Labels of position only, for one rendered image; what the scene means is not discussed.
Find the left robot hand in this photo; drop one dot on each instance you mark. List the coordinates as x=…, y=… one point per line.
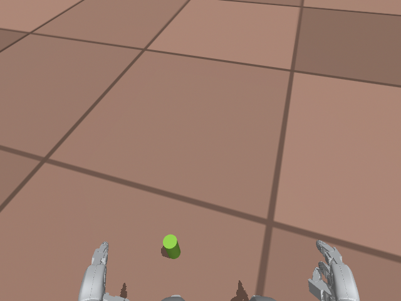
x=94, y=279

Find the can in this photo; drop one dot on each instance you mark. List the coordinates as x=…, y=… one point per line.
x=172, y=247

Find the right robot hand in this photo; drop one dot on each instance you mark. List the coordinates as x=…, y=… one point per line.
x=341, y=283

